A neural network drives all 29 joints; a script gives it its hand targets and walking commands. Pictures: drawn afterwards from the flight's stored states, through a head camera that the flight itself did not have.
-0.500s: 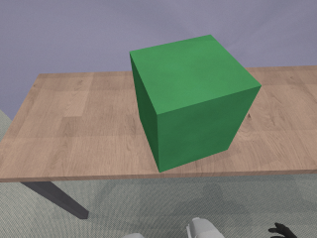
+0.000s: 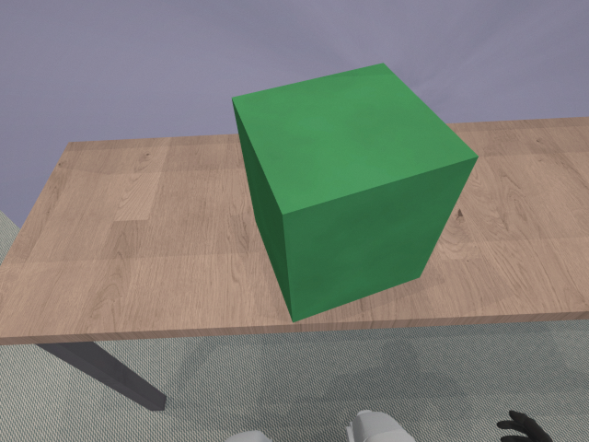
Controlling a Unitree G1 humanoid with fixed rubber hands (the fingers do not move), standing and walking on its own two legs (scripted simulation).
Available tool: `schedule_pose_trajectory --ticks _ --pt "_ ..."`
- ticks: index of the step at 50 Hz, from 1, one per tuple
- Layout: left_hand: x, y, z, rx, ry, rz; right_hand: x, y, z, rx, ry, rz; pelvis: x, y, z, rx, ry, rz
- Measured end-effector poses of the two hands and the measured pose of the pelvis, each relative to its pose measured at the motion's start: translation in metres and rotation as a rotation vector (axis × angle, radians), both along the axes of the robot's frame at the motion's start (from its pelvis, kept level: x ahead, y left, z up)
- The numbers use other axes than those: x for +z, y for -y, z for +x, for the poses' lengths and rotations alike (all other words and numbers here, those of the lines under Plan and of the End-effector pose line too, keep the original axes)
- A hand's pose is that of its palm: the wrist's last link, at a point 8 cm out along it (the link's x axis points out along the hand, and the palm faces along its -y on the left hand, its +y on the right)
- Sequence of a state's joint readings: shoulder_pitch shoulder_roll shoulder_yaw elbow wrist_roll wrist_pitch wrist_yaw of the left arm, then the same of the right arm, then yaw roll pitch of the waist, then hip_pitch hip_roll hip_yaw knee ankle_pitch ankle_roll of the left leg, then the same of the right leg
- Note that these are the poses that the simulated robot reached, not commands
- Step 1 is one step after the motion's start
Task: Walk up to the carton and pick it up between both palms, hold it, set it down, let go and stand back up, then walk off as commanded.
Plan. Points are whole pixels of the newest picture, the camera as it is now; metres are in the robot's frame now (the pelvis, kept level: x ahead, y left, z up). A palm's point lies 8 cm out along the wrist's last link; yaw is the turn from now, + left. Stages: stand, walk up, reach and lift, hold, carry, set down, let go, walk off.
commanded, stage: walk up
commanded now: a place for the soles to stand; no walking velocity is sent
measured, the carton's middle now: (336, 197) +0.41 -0.04 +0.09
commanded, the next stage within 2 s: none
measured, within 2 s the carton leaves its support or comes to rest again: neither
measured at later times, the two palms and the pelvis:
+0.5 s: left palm out of the picture +0.06 +0.30 -0.09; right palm out of the picture +0.11 -0.31 -0.10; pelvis +0.00 -0.01 +0.00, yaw +0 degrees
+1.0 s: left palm out of the picture +0.06 +0.26 -0.12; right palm out of the picture +0.05 -0.35 -0.10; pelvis -0.05 -0.04 -0.01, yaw -2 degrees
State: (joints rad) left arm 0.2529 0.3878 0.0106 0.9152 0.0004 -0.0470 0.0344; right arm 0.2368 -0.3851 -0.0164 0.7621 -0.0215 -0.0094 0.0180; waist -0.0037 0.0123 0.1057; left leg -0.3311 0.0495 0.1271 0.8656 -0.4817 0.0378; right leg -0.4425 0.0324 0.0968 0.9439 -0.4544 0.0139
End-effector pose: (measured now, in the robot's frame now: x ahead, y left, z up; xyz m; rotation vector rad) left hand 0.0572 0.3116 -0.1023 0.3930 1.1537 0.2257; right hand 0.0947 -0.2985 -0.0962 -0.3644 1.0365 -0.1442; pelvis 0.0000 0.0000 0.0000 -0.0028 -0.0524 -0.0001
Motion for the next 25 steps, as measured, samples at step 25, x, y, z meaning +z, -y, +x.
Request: schedule_pose_trajectory --ticks 25 --pt "0.010 0.010 0.006 -0.015 0.014 0.025 -0.006 0.009 0.011 -0.012 0.014 0.031 0.001 0.012 0.004 -0.007 0.004 0.019"
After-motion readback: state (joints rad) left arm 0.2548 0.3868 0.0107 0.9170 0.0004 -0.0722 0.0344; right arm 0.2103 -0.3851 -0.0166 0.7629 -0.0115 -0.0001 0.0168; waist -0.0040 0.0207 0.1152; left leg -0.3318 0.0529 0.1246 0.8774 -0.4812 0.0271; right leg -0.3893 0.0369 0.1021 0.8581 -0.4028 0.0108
